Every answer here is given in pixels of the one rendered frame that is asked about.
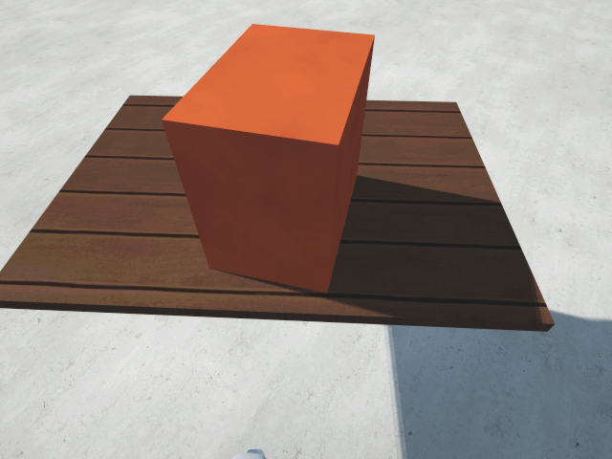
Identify carton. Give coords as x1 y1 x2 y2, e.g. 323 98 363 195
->
162 24 375 294

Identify table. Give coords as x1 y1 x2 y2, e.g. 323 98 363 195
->
0 96 555 332

